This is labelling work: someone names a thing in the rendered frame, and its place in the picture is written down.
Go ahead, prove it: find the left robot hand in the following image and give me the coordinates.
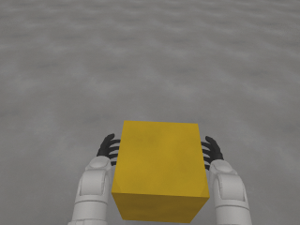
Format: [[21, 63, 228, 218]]
[[97, 133, 121, 166]]

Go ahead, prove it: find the right robot hand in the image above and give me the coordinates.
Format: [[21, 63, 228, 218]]
[[201, 136, 224, 171]]

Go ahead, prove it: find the robot left forearm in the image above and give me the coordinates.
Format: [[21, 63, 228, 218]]
[[67, 156, 112, 225]]

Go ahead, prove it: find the carton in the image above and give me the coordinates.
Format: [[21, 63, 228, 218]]
[[111, 120, 210, 223]]

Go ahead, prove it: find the robot right forearm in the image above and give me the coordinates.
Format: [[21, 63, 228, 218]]
[[208, 159, 252, 225]]

